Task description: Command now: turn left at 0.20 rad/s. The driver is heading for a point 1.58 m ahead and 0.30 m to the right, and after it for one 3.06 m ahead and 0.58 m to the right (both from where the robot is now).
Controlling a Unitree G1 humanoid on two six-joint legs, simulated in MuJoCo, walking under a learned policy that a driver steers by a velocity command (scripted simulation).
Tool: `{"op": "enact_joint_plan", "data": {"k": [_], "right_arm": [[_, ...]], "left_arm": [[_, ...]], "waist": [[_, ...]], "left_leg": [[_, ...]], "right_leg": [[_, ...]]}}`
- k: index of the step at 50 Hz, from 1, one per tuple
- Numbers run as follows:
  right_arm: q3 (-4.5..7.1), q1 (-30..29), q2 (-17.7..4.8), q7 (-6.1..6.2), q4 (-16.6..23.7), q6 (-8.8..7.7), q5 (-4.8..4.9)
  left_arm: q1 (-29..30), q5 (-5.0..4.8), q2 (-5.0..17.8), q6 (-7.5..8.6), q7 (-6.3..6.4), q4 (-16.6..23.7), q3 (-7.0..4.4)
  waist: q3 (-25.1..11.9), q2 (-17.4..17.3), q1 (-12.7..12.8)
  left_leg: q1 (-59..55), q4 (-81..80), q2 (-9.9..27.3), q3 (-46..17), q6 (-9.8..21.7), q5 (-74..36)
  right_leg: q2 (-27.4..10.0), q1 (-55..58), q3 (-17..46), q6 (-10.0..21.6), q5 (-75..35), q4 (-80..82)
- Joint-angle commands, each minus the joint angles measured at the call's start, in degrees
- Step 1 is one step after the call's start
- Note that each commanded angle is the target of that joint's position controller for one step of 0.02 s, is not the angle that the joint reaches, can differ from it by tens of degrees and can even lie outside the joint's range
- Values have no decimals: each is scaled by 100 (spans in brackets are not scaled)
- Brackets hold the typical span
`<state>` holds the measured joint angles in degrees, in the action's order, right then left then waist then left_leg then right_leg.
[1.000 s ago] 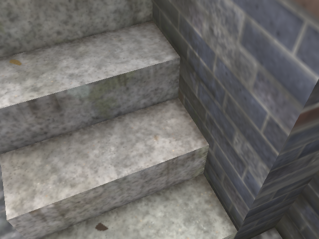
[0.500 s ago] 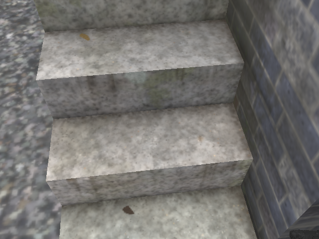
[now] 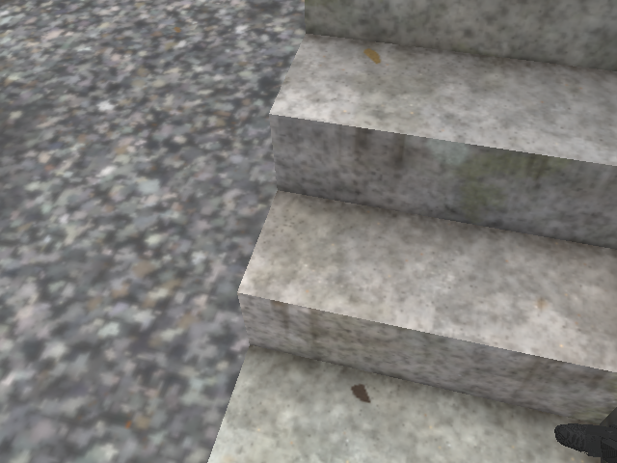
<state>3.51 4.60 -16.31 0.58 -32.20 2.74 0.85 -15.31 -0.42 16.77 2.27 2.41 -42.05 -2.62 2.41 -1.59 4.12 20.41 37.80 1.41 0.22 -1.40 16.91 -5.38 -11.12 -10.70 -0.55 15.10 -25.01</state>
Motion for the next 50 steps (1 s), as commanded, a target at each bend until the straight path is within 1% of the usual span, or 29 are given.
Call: {"op": "enact_joint_plan", "data": {"k": [1, 2, 3, 4, 5, 6, 9, 12, 14, 16, 19, 21, 23, 24, 25, 26, 27, 28, 29, 31, 33, 34, 37, 41, 45, 47, 48, 49, 50], "right_arm": [[103, 530, -353, 14, 109, -103, -140], [119, 948, -606, 62, 4, -81, -229], [37, 685, -628, 74, -1, -57, -337], [-21, 461, -297, -14, -32, -61, -316], [-24, 141, -289, -53, -31, -106, -285], [7, -118, -401, -52, -2, -151, -252], [74, -171, -652, 64, -89, -196, -177], [163, -74, -816, 229, -129, -194, -160], [155, -349, -777, 249, -143, -223, -113], [147, -593, -681, 242, -124, -302, -133], [194, -693, -790, 288, -129, -215, -141], [232, -513, -928, 293, -103, -59, -177], [198, -528, -812, 269, -18, -1, -159], [177, -475, -749, 268, -41, 9, -76], [151, -117, -594, 225, -167, -31, -67], [26, -296, -230, 145, 123, -118, -340], [69, -679, -490, 106, 211, -201, -284], [166, -737, -777, 80, 195, -207, -120], [169, -700, -758, 90, 185, -229, -69], [162, -659, -709, 162, 70, -177, -188], [127, -544, -590, 146, 44, -90, -191], [94, -562, -510, 177, 10, -53, -198], [39, -483, -333, 279, -58, 37, -178], [49, -440, -321, 250, -105, 59, -136], [81, -195, -305, 170, -220, -33, -115], [71, 121, -293, 144, -363, -164, -192], [95, 248, -531, 159, -365, -211, -264], [127, 189, -832, 168, -404, -212, -285], [28, -38, -394, 103, -459, -261, -232]], "left_arm": [[39, -108, 505, 153, -97, 143, -78], [-187, 151, 136, 203, -163, 119, 119], [-530, 304, -29, 246, -297, 144, 234], [-152, 242, 296, 203, -302, 136, 158], [55, 134, 478, 180, -317, 177, 121], [174, 113, 488, 149, -280, 134, 117], [107, 101, 703, 30, -201, 151, 61], [-51, -106, 820, -125, -99, 190, -116], [-126, -47, 704, -266, -37, 213, -165], [-67, -3, 463, -317, 40, 288, -149], [286, -10, 151, -238, -65, 591, -47], [257, 37, 206, -195, -173, 661, -6], [-70, 41, 291, -218, -218, 697, -17], [-306, 47, 401, -204, -206, 688, -61], [-456, 109, 743, -188, -137, 694, -181], [-504, 225, 1590, -170, 22, 909, -378], [-677, 453, 1565, -51, -51, 987, -311], [-522, 435, 1456, 20, -117, 970, -310], [-183, 305, 1384, 29, -83, 963, -316], [284, 96, 1102, -114, 63, 1000, -211], [345, 117, 1005, -178, 143, 1078, -144], [317, 154, 926, -166, 178, 1097, -117], [199, 198, 763, -139, 182, 1062, -73], [378, 270, 739, -113, 95, 1119, -105], [515, 230, 605, -55, 3, 1079, -67], [343, 184, 522, 9, -63, 878, -33], [211, 253, 421, 91, -106, 831, 9], [55, 358, 336, 172, -184, 876, 46], [343, 435, 304, 135, -179, 872, 81]], "waist": [[-634, 563, -513], [-1146, -165, -461], [-1395, -1237, -94], [-1376, -792, -288], [-1091, -615, -208], [-916, -512, -201], [-532, -733, -249], [-346, -587, -347], [-119, -196, -203], [-194, -158, -160], [-489, -256, -315], [-724, -309, -407], [-884, -426, -250], [-867, -320, -122], [-823, 313, -97], [-823, 2114, -246], [-1483, 1663, 34], [-1378, 870, 32], [-957, 633, -181], [-850, 350, -395], [-955, 546, -477], [-1014, 485, -421], [-908, 871, -348], [-635, 1343, -296], [-510, 1388, -272], [-578, 1135, -402], [-769, 792, -341], [-957, -117, -41], [-958, -400, -53]], "left_leg": [[-1639, -2222, -145, -8, 421, -1523], [-3034, -1856, 611, -778, 532, -3797], [-3169, -1325, 1430, -1447, 1258, -4974], [-2574, -1522, 1334, -1306, 1616, -3911], [-2304, -1680, 1111, -1108, 1517, -2997], [-2103, -1815, 965, -984, 1364, -2344], [-1572, -1915, 1172, -904, 1404, -2650], [-1373, -1984, 1856, -1078, 1924, -3482], [-1104, -2107, 1869, -765, 1922, -3448], [-1182, -2024, 1659, -354, 1717, -3391], [-1436, -1752, 1399, 224, 1560, -3548], [-1659, -1523, 1468, 208, 1591, -3750], [-1662, -1134, 1649, 186, 1472, -3757], [-1433, -715, 1526, 357, 1215, -3408], [-884, 226, 1079, 728, 731, -2284], [1161, 2241, 268, 1009, 47, 1492], [1529, 3437, -382, -210, -124, 2569], [1683, 3842, -245, -572, -119, 2262], [1891, 3741, -156, -601, -106, 1715], [1663, 3373, -104, -565, -204, 914], [1398, 3239, -289, -464, -293, 470], [1364, 3077, -323, -470, -317, 275], [1155, 2253, -301, -456, -372, 14], [406, 988, -226, -317, -256, 304], [-244, -478, -255, -138, -73, 262], [-1079, -1809, -158, -209, 178, -766], [-1696, -1842, 347, -630, 388, -1494], [-1795, -1596, 924, -1230, 826, -2370], [-984, -1739, 931, -1224, 1028, -1491]], "right_leg": [[-896, -95, 971, 592, -1956, 112], [-564, -900, 647, 178, -906, -472], [-261, -1415, 618, -242, 1181, -765], [-294, -1181, 908, -420, 1540, -1043], [-233, -1190, 965, -446, 1332, -1059], [-158, -1185, 978, -456, 993, -985], [-69, -1167, 1029, -530, 937, -1686], [-48, -1908, 1234, -644, 1954, -4010], [-82, -2162, 1383, -691, 1757, -4509], [-145, -2125, 1272, -724, 1377, -4134], [-154, -1644, 990, -639, 882, -2782], [24, -1382, 729, -540, 757, -2245], [177, -919, 504, -312, 571, -1551], [273, -490, 509, -118, 18, -898], [263, 134, 982, 183, -1141, -149], [-1315, 1258, 3392, 1043, -4440, 27], [-2018, 1056, 4448, 2181, -4850, 340], [-1801, 1017, 3909, 2157, -4245, 418], [-1453, 870, 3397, 1845, -3788, 354], [-1084, 574, 2893, 1444, -3531, 286], [-888, 443, 2690, 1365, -3485, 274], [-863, 483, 2537, 1287, -3289, 259], [-738, 254, 2436, 1174, -2215, 331], [-588, -397, 2522, 1096, -410, 591], [-559, -543, 2859, 1054, 140, 568], [-374, -682, 2776, 716, -26, 471], [-228, -994, 2577, 432, -19, 185], [201, -1170, 2023, 125, 413, -106], [370, -524, 1744, -100, 308, -177]]}}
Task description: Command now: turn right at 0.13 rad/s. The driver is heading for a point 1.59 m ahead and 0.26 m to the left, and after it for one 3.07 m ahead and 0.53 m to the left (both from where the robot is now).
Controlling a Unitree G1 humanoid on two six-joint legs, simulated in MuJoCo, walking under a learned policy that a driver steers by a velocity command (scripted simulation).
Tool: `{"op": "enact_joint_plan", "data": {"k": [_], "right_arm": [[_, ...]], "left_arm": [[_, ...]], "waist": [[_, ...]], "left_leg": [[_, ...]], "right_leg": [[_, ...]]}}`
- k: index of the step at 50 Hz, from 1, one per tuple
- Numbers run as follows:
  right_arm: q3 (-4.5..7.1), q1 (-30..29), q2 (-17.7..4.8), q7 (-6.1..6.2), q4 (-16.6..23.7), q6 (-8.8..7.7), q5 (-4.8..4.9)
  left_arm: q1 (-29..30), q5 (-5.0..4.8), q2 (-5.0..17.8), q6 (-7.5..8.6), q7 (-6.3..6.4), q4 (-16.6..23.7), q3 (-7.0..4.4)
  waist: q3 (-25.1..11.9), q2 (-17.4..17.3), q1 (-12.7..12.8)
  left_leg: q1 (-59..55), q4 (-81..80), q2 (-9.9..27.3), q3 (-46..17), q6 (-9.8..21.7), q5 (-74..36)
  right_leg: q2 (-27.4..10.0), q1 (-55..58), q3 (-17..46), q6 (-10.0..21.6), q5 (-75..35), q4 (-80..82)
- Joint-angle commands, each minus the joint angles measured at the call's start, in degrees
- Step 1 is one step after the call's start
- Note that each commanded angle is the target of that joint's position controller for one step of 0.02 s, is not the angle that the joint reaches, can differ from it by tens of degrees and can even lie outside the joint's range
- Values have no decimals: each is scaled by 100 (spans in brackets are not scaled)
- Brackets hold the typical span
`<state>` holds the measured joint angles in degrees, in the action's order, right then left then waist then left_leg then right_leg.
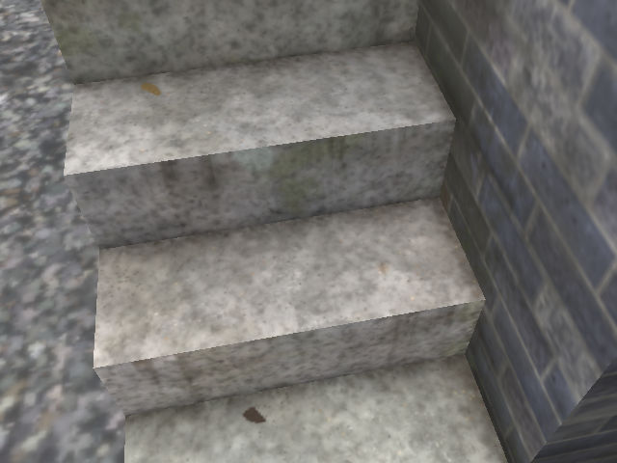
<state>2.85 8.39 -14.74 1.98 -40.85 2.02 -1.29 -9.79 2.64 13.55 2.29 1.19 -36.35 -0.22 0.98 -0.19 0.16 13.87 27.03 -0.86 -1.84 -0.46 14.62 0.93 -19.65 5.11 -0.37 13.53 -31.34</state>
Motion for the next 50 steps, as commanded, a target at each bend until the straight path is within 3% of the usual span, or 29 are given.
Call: {"op": "enact_joint_plan", "data": {"k": [1, 4, 5, 8, 11, 12, 13, 16, 18, 21, 23, 26, 28, 29, 30, 31, 33, 34, 35, 38, 39, 40, 41, 42, 43, 44, 45, 47, 50], "right_arm": [[33, -539, -357, -88, 439, -238, -6], [18, -340, -472, -139, 289, -369, -10], [8, -323, -471, -143, 264, -320, -17], [-27, -155, -422, -95, 214, -220, 21], [-72, -201, -441, -108, 132, -246, -149], [-92, -230, -401, -82, 70, -296, -120], [-84, -206, -375, -63, -5, -306, 55], [-77, -206, -419, -17, -59, -312, 90], [-76, -197, -447, -39, -56, -321, 159], [-19, -127, -599, -57, -74, -354, 210], [-40, -421, -510, -80, 16, -314, 209], [-33, -227, -488, -82, -10, -320, 132], [-79, -436, -329, -101, 0, -336, 111], [-119, -622, -148, -124, 3, -347, 128], [-110, -762, -125, -147, 79, -301, 203], [-83, -731, -257, -163, 107, -297, 229], [-166, -1056, -124, -144, 205, -384, 111], [-241, -1090, 74, -133, 142, -421, 34], [-274, -346, 171, -147, -162, -378, -51], [-70, 148, -237, -90, -337, -298, -28], [2, 308, -353, -58, -351, -247, -58], [41, 669, -376, -69, -497, -225, -29], [160, 1462, -752, -51, -705, -177, 12], [264, 1767, -1357, -54, -842, -151, 60], [317, 1593, -1398, -38, -884, -239, 76], [255, 1091, -1078, 15, -913, -292, 260], [159, 845, -799, 17, -941, -310, 184], [3, 864, -441, -10, -1145, -302, 27], [-68, 1388, -438, -19, -1488, -244, -35]], "left_arm": [[61, 122, 636, 98, -46, 280, -154], [112, 41, 662, -19, 29, 180, -149], [27, 44, 497, -33, 69, 139, -88], [-105, 14, 496, 37, 65, -96, -81], [-185, -103, 181, -95, 13, -339, -7], [-129, -75, 264, -122, 52, -379, -48], [-89, 25, 448, -60, 166, -428, -63], [-140, -58, 429, 102, 245, -566, -49], [-240, -157, 249, 192, 202, -681, 23], [-99, -167, 340, 319, 153, -707, 34], [-254, -127, 299, 380, 79, -814, 64], [-552, -166, 608, 410, -16, -911, -26], [-1302, -173, 830, 373, -34, -1076, -119], [-1803, -158, 939, 332, -21, -1251, -157], [-1663, -131, 879, 387, -23, -1298, -148], [-1350, -181, 1043, 381, -12, -1245, -237], [-642, -237, 915, 292, 96, -1055, -255], [-318, -210, 777, 256, 172, -987, -197], [-235, -216, 919, 163, 204, -1035, -225], [45, -283, 845, 164, 155, -916, -178], [48, -362, 774, 196, 133, -903, -144], [-139, -307, 558, 214, 106, -926, -55], [-5, -178, 279, 262, 89, -794, 51], [-365, -136, -22, 293, 75, -740, 139], [-769, -295, 285, 289, 43, -899, 22], [-300, -380, 553, 278, 30, -767, -85], [-40, -344, 454, 259, 54, -659, -78], [-112, -201, 139, 222, 29, -568, 22], [-28, -269, -458, 144, -49, -390, 238]], "waist": [[-669, -543, 245], [-367, -615, 162], [-304, -700, 170], [-285, -388, 52], [-307, 98, 54], [-206, 55, 72], [-83, -540, 6], [-87, -446, -38], [6, -439, -41], [107, -385, -123], [-51, -152, -43], [-750, 512, -61], [-962, 947, 310], [-758, 1429, 563], [-286, 1108, 425], [67, 708, 266], [238, 322, 132], [105, 326, 46], [-265, 835, -186], [-487, 966, -582], [-524, 814, -695], [-691, 500, -699], [-873, -452, -965], [-856, -1501, -693], [-544, -1089, -565], [275, -981, -430], [579, -800, -309], [566, -269, -41], [342, -348, -26]], "left_leg": [[-115, -747, 879, -847, 744, -575], [130, -815, 637, -667, 434, -99], [124, -776, 590, -603, 377, -101], [-99, -640, 552, -582, 379, -533], [-56, -909, 555, -629, 246, 371], [-14, -961, 464, -595, 239, 527], [20, -1009, 293, -418, 328, 658], [-244, -1105, 484, -707, 586, 738], [-514, -1131, 742, -977, 828, 477], [-774, -1012, 1024, -1257, 1065, -296], [-964, -468, 702, -733, 890, -1890], [-924, 633, 53, 53, 443, -3074], [282, 1849, -214, 234, 138, -2026], [1291, 2944, -431, 281, -48, 643], [2022, 3543, -102, -169, -48, 2415], [2365, 3657, 150, -271, 2, 2509], [2065, 2352, 414, -59, -61, 1836], [1334, 1747, 380, 120, -194, 1263], [144, 1711, 116, 519, -275, 887], [-812, 495, -191, 731, 13, -750], [-859, -90, -307, 826, 186, -574], [-1419, -350, -249, 730, 317, -753], [-2444, -778, 670, -603, 655, -1491], [-2417, -1475, 2141, -2687, 1737, -1576], [-1850, -1925, 2633, -3876, 2461, 1412], [-1378, -2015, 2351, -3342, 2174, 2966], [-1024, -1994, 2094, -2835, 1859, 2923], [-398, -1851, 1721, -2052, 1608, 2137], [-171, -1746, 1682, -1453, 1627, 1223]], "right_leg": [[-245, 517, 178, -162, 136, 420], [-260, 568, 240, -85, -163, 419], [-271, 527, 281, -35, -159, 458], [-265, 410, 259, -69, -353, 457], [-233, 793, 169, -35, -432, 767], [-235, 813, 159, -43, -489, 760], [-138, 603, 96, -132, -221, 542], [-51, 270, -165, -146, 79, 190], [-110, -21, -310, -124, 295, -54], [-214, -217, -441, -34, 371, -190], [-200, 66, -398, 80, -398, 69], [-164, 959, -153, 361, -2346, 41], [-736, 2074, 784, 953, -2862, 550], [-1571, 2519, 1897, 1627, -3009, 1226], [-2229, 2354, 2471, 1945, -2503, 1524], [-2203, 2251, 2234, 1801, -1918, 1531], [-1773, 1848, 1396, 1216, -1923, 1728], [-1507, 1444, 949, 1043, -2509, 1726], [-1265, 936, 498, 1055, -3223, 1639], [-1081, 736, 192, 885, -4647, 1003], [-887, 826, 19, 726, -4504, 372], [-572, 436, -197, 532, -3608, -357], [-180, -861, -336, 218, -1323, -1815], [207, -2002, -445, -36, 1812, -3622], [-112, -2658, -131, -156, 1929, -5192], [-387, -3514, -76, -138, 1528, -6070], [-449, -3950, -191, -117, 1241, -6677], [-582, -4135, -250, -136, 844, -7388], [-515, -4897, -460, -120, 785, -9050]]}}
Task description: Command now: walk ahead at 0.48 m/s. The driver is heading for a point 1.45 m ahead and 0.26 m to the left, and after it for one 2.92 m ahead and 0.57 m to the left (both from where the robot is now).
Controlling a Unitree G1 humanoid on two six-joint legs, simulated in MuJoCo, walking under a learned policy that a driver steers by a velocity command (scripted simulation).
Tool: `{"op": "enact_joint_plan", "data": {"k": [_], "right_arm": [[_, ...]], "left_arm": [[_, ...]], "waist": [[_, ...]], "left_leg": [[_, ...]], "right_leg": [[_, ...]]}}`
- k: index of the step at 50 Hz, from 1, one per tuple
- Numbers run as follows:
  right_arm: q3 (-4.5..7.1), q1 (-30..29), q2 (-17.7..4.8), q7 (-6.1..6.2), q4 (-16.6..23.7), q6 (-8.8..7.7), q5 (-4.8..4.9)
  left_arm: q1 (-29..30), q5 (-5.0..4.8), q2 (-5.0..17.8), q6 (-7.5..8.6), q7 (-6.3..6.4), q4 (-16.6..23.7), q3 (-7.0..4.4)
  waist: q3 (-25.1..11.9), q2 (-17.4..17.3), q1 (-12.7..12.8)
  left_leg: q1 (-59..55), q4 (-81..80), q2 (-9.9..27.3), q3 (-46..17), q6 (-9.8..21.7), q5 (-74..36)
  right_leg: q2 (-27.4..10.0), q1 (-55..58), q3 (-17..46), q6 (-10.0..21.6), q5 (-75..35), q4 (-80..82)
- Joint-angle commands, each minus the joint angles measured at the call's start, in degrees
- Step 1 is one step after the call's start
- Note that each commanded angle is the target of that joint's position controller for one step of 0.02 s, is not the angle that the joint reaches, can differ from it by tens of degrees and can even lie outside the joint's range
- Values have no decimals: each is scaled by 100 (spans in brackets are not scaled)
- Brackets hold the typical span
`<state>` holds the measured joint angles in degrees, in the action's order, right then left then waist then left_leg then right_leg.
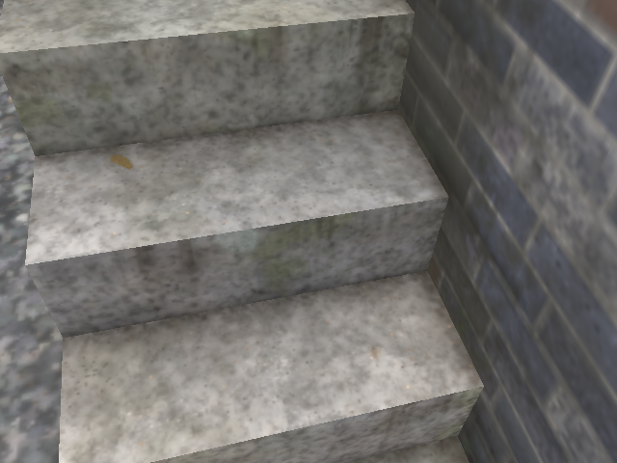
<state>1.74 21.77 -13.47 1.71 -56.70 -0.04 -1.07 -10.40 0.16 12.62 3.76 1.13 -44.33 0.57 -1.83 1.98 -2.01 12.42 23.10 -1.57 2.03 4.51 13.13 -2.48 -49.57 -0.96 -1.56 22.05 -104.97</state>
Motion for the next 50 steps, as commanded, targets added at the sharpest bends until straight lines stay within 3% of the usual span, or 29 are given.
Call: {"op": "enact_joint_plan", "data": {"k": [1, 5, 8, 11, 12, 13, 14, 15, 16, 17, 19, 20, 21, 24, 29, 30, 31, 33, 35, 37, 39, 40, 41, 42, 44, 45, 46, 49, 50], "right_arm": [[29, 306, -571, 24, -20, -36, -30], [-20, 327, -680, 184, 40, -2, 21], [-16, 445, -758, 356, 171, 102, 56], [15, 746, -702, 499, 341, 302, 184], [182, -79, -1145, 142, 549, 303, -5], [332, 576, -1313, 58, 445, 241, 70], [339, 557, -1396, 27, 307, 157, 52], [367, 210, -1603, -99, 404, -17, 180], [244, -728, -1104, -280, 1541, -116, 502], [263, -778, -639, -351, 1525, -234, -80], [187, -1151, -75, -245, 1978, -42, -70], [176, -1287, -4, -205, 2121, 121, -302], [185, -1432, -118, -202, 2203, 311, -413], [58, -1884, -184, -340, 1890, 494, -246], [187, -1168, -129, -327, 1838, 640, -202], [200, -720, 24, -375, 1797, 465, -134], [241, -492, -33, -415, 1781, 426, -126], [181, 116, -1, -485, 1781, 478, 54], [234, 513, -199, -444, 1735, 545, 153], [191, 1070, -126, -442, 1496, 496, 82], [75, 1127, 42, -506, 1259, 414, -237], [30, 500, -232, -577, 1603, 257, -84], [230, -485, -988, -466, 1957, 122, 6], [347, -1135, -1449, -365, 2166, 87, -102], [258, -717, -910, -219, 2058, 46, -92], [140, -553, -359, -179, 1864, -33, 64], [-343, -791, 230, -346, 2772, -334, 4], [-258, -334, -354, -621, 2498, -307, 178], [369, 987, -1084, -114, 1425, -478, 81]], "left_arm": [[38, -73, -472, -53, -10, 520, 205], [1072, 58, -464, -3, 14, 1414, 370], [1272, 74, -667, 27, -46, 1767, 527], [1879, 230, -752, 87, -160, 2377, 680], [1540, 83, -226, -396, 205, 2243, 340], [1332, -157, -431, -584, 506, 2244, 327], [-54, -305, -256, -760, 707, 1649, 109], [-1330, -141, 258, -721, 833, 1284, -208], [-2390, 227, 1563, -698, 933, 1190, -671], [-1987, 385, 1636, -675, 1005, 1153, -758], [-46, 356, 840, -698, 1052, 993, -614], [402, 299, 99, -700, 1114, 850, -418], [515, 378, -354, -691, 1093, 786, -280], [411, 370, 30, -535, 789, 352, -419], [529, 257, 698, -417, 632, 148, -629], [495, 294, 801, -452, 459, -4, -668], [667, 291, 875, -465, 374, 42, -704], [1237, 307, 1253, -545, 336, 163, -765], [1093, 306, 1347, -702, 412, 133, -774], [583, 204, 1274, -906, 378, -147, -740], [272, 19, 534, -1058, 234, 11, -516], [720, -163, -151, -1140, 219, 441, -290], [738, 49, -350, -1036, 303, 1112, -267], [776, 213, -414, -852, 335, 1322, -214], [567, 247, 224, -594, 213, 1172, -354], [720, 278, 160, -483, 105, 1350, -334], [540, 186, 1158, 148, -299, 508, -656], [548, 192, 908, 442, -381, 170, -606], [517, 335, -442, -1, -164, 597, -252]], "waist": [[559, -659, 155], [814, -330, 104], [621, -617, 23], [156, -570, -61], [176, -538, 318], [-200, -1431, -42], [-1109, -1537, 491], [-1890, -1652, 1226], [-2888, 1316, 1782], [-3326, 1370, 1485], [-1347, 1550, 285], [-244, 1054, -37], [189, 555, -146], [129, 93, -148], [-108, 693, -463], [-441, 1230, -591], [-332, 1187, -696], [-134, 1335, -1096], [32, 1243, -938], [56, 787, -834], [756, -735, -480], [1089, -1475, -141], [1061, -2832, 246], [915, -2889, 375], [629, -1718, 197], [668, -1085, 191], [232, -194, -265], [-251, -464, -300], [-423, -319, -45]], "left_leg": [[-262, -1416, 1940, -1931, 1176, 1352], [-384, -1575, 1815, -1643, 870, 1083], [-743, -1508, 1759, -1619, 894, 159], [-363, -1890, 1499, -1382, 775, -466], [615, -1985, 527, -193, 1030, -2222], [528, -1731, 654, -725, 1010, -3779], [-127, -738, 649, -423, 963, -5347], [-222, 1122, 754, -446, 522, -5788], [1694, 4130, -410, -374, -59, -1417], [1932, 6243, -635, -2001, -100, 71], [3128, 8040, -46, -1364, -271, -644], [3401, 7953, 108, -1170, -323, -742], [3365, 8429, 93, -941, -362, -881], [4191, 9442, 306, -999, -423, -730], [4245, 8468, 420, -1045, -570, -861], [3751, 8767, 319, -756, -425, -785], [3617, 8549, 341, -749, -411, -752], [2210, 5401, 685, -218, -208, 523], [1000, 3211, 539, 529, 20, 1441], [294, 1917, 383, 912, 98, 1124], [867, 1108, 91, -41, 227, 1261], [1751, -121, 704, -2789, 265, 3605], [2288, -1741, 864, -4788, 339, 5221], [2112, -1842, 1234, -4808, 424, 4974], [1367, -1065, 1134, -3755, 504, 3636], [1556, -308, 874, -3240, 650, 2588], [1105, 471, 1592, -4747, 873, 2830], [-146, 229, 1700, -4073, 952, 1997], [-747, 40, 1461, -2969, 124, 2077]], "right_leg": [[-144, -2408, 258, -10, 133, -2578], [-426, -3334, 284, -93, 65, -2062], [-595, -3571, 135, -393, 75, -2178], [-875, -1956, -141, -440, -816, 459], [-174, 738, -961, -213, 809, 3223], [124, 2342, -672, -203, 1823, 4192], [573, 3370, -1007, -269, 989, 4492], [236, 4339, -275, -268, 303, 4944], [-2548, 5388, 4249, 696, 1061, 7375], [-2760, 4972, 6591, 998, 1923, 8731], [-2410, 3039, 4125, 860, 2822, 7880], [-2297, 1935, 2853, 751, 2558, 7080], [-2230, 1299, 2129, 818, 1882, 6784], [-2656, 1722, 1758, 709, 1772, 7310], [-2682, 2709, 295, 526, 1063, 7891], [-2400, 2888, -45, 711, 1663, 7929], [-2354, 2800, -242, 670, 1960, 8029], [-2122, 2404, -1056, 266, 2202, 8687], [-1768, 2839, -1347, 325, 2230, 8492], [-1625, 3250, -1471, 522, 2111, 7326], [-990, 2365, -1292, 404, 2016, 4228], [-508, 1214, -494, 117, 857, 2468], [-36, 742, -15, -10, 16, 1358], [-73, 613, 179, -35, -788, 524], [-40, 702, 155, -97, -988, 772], [-17, 796, 319, -73, -1710, 414], [396, -926, 1817, 169, -1995, -372], [890, -1973, 2277, 536, -2549, -209], [877, -902, 935, 463, -2233, 185]]}}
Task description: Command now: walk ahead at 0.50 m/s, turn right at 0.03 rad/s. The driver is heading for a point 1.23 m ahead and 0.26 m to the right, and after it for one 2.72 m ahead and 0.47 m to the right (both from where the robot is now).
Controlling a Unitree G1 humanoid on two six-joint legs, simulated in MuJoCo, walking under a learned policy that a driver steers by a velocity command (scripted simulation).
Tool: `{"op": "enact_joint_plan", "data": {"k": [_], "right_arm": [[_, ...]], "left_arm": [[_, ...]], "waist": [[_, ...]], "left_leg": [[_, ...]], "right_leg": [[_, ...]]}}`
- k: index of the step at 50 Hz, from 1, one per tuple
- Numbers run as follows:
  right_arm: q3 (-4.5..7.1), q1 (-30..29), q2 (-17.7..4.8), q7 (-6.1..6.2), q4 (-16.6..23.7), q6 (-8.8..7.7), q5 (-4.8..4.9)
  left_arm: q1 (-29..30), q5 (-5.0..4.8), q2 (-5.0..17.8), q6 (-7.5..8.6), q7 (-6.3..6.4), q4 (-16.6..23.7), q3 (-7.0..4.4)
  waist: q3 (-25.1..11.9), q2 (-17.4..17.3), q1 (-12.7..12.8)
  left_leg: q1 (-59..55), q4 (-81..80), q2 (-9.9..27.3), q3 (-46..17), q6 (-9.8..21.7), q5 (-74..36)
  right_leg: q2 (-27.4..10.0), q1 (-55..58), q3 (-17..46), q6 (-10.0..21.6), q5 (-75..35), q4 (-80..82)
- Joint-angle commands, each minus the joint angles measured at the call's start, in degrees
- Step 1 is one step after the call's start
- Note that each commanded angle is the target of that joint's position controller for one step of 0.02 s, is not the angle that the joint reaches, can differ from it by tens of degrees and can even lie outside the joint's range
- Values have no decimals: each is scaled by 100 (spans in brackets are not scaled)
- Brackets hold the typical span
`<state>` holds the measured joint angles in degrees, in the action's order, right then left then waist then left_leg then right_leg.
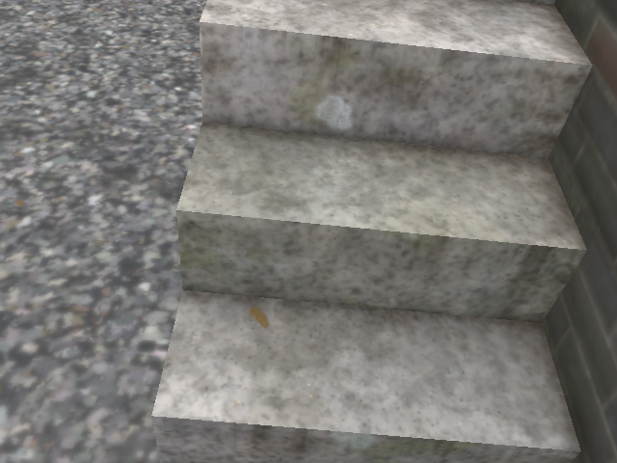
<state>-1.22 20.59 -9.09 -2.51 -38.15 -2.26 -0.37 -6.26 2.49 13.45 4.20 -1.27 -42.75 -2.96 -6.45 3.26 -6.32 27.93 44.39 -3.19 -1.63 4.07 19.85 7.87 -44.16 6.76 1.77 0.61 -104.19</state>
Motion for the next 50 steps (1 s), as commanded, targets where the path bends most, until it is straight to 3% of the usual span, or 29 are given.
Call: {"op": "enact_joint_plan", "data": {"k": [1, 2, 5, 8, 11, 12, 14, 15, 16, 17, 18, 20, 22, 23, 24, 25, 26, 27, 28, 30, 33, 36, 40, 42, 44, 46, 48, 49, 50], "right_arm": [[593, 1261, -1313, 507, -631, -343, 12], [117, 155, -893, 103, 343, -285, -32], [17, 1149, -698, -288, -584, -136, -244], [-25, 1123, -633, -268, -1329, -170, -450], [-110, 463, -519, -354, -1384, -308, -795], [-122, 521, -505, -288, -1409, -362, -861], [-198, 1073, -535, -201, -1624, -365, -809], [-230, 951, -630, -259, -1725, -240, -845], [-171, -325, -880, -396, -1416, -285, -704], [-115, 89, -1285, -455, -1671, -380, -529], [-41, 156, -1683, -489, -1869, -508, -422], [173, 437, -1920, -427, -2078, -549, -205], [457, 674, -2027, -571, -2129, -237, -360], [206, 762, -1119, -614, -1729, -131, -919], [130, 702, -497, -684, -1833, -17, -757], [205, 585, -733, -696, -2003, 18, -115], [184, -480, -387, -379, -1496, -50, 29], [105, -1030, -304, -92, -1111, -63, -261], [102, -1376, -353, 46, -739, -19, -325], [120, -1296, -582, 249, -434, 120, -228], [206, -1715, -784, 403, -64, 4, 26], [141, -1834, -602, 461, -25, 23, -83], [169, -2558, -500, 618, 233, 180, -55], [182, -2834, -524, 632, 455, 206, 39], [-55, -4001, -184, 362, 879, 283, -130], [-133, -3063, 256, 139, 547, 264, -62], [15, -2343, -579, 85, 295, 230, 51], [58, -2028, -801, 77, 123, 247, 3], [134, -1320, -969, 135, -38, 324, -85]], "left_arm": [[263, 62, -605, -254, 126, 274, 166], [211, -195, 739, 81, -51, 193, -76], [-179, -76, 217, 269, -239, -223, 92], [-71, -4, -343, 317, -301, -268, 400], [711, -158, -193, 94, -385, 192, 507], [1229, -259, -92, -33, -428, 371, 522], [1783, -315, -68, -268, -493, 523, 566], [1398, -272, -295, -389, -538, 384, 675], [1242, -273, 63, -496, -602, 392, 590], [1805, -230, 323, -744, -681, 688, 554], [1065, -213, 131, -917, -734, 748, 586], [677, 12, 133, -998, -759, 750, 564], [-494, -41, 150, -1229, -627, 547, 485], [-2358, 103, 436, -1366, -401, -263, 405], [-2722, 188, 762, -1248, -414, -758, 238], [-3013, 221, 439, -977, -453, -763, 159], [-2371, 73, 163, -571, -395, -889, 207], [-1958, 76, -211, -264, -366, -1020, 317], [-1683, 35, -460, -45, -435, -1214, 411], [-1114, 44, -760, 51, -581, -1355, 562], [-860, -185, -264, 187, -579, -1007, 355], [-1850, 152, -248, 200, -603, -1412, 398], [-2725, -46, -262, 276, -493, -1427, 430], [-2730, 24, 91, 277, -514, -1433, 351], [-1872, -319, 358, 195, -638, -1080, 193], [-1241, -310, 585, 280, -744, -1061, 124], [-1321, -391, 1052, 471, -763, -1064, -130], [-1937, -179, 747, 477, -830, -1225, -133], [-2071, 82, 398, 436, -892, -1314, -89]], "waist": [[255, -395, 237], [641, -1255, -168], [515, -774, -76], [744, -743, 267], [707, -359, 617], [562, -764, 467], [475, -1240, 243], [511, -1236, 547], [612, -1039, 1218], [-123, -1276, 1263], [-175, -1595, 1751], [-403, -2076, 1697], [-817, -2083, 1843], [-2271, -882, 1942], [-2323, 946, 1873], [-1641, 288, 1910], [-300, 281, 1560], [-205, -408, 1236], [-108, -450, 807], [-6, -532, 278], [-104, 159, 221], [62, -356, 380], [-214, 183, 713], [-138, 136, 774], [169, -142, 867], [-1, 506, 327], [-681, 287, 209], [-1339, -152, 478], [-1935, -977, 374]], "left_leg": [[-2176, -2243, 1571, -2383, 74, 1131], [-2136, -2280, 1724, -2652, 1044, 1221], [-2791, -2316, 2223, -2652, 1522, 23], [-2687, -2486, 1979, -1804, 1177, 108], [-1495, -3092, 1837, -566, 696, 27], [-1003, -3412, 1643, -143, 597, -150], [-1185, -4028, 1843, -13, 805, -692], [-1205, -4021, 1817, 278, 932, -1806], [91, -4369, 1753, 848, 1031, -4674], [330, -4484, 1966, 584, 1366, -7773], [-735, -3987, 2420, 595, 1501, -10149], [-3741, -2828, 2601, 585, 1486, -12266], [-4437, -931, 2293, 756, 1517, -13718], [-1729, 945, 1815, 278, 1384, -11257], [1121, 3390, 128, -113, 720, -2945], [1879, 5275, -88, -1633, 846, -2794], [2921, 6349, 8, -1495, 803, -2750], [3549, 6629, -65, -1584, 847, -2409], [3986, 6919, -51, -1529, 888, -2001], [4110, 6422, 317, -955, 768, -1840], [4000, 7622, 305, -379, 203, -204], [4889, 7995, 362, -407, 177, -905], [6327, 7474, 411, -320, -386, -129], [6576, 7528, 527, -476, -394, 741], [4626, 4718, 524, 250, -295, 3049], [2027, 4721, 304, 889, -316, 1717], [1157, 2725, -122, 769, -76, -133], [207, 2375, -35, -353, 516, -2388], [-1195, 1503, 442, -1898, 1153, -3542]], "right_leg": [[-58, -1700, -10, 56, 125, -242], [-175, -3504, 864, 1, 715, -660], [-175, -4885, 886, 364, 578, -2592], [-241, -5817, 603, 939, 558, -3675], [-682, -5333, -73, 989, -727, -2351], [-799, -4724, -614, 967, -920, -1833], [-967, -4607, -1274, 834, -347, -1645], [-1028, -4140, -1446, 935, -371, -1545], [-971, -2051, -1829, 1060, -61, 171], [-576, -475, -2195, 831, 372, 959], [-464, -499, -2010, 695, 298, 1303], [199, -1543, -2332, 498, 2072, 3512], [587, -406, -2040, 604, 1300, 5726], [176, 3176, -86, 1400, -729, 5693], [-964, 4614, 2062, 2332, -1336, 6673], [-1431, 3641, 2647, 1888, 746, 7230], [-1316, 2602, 2533, 1629, 1603, 7278], [-1161, 2481, 2523, 1704, 1509, 7335], [-1055, 2357, 2149, 1621, 1231, 7498], [-823, 1758, 922, 1207, 344, 7655], [-904, 1184, 1153, 1148, 661, 8049], [-990, 1531, 1768, 1076, 1373, 7780], [-1416, 3919, 2357, 1433, -1025, 7295], [-1922, 4392, 2664, 1527, -1401, 7476], [-1839, 2721, 2343, 1669, -413, 8672], [-2154, 1657, 1837, 1631, -3685, 9111], [-1789, 3093, 1042, 1348, -7989, 7981], [-1405, 2933, 817, 1079, -8196, 7341], [-1064, 1859, 767, 788, -5492, 6558]]}}
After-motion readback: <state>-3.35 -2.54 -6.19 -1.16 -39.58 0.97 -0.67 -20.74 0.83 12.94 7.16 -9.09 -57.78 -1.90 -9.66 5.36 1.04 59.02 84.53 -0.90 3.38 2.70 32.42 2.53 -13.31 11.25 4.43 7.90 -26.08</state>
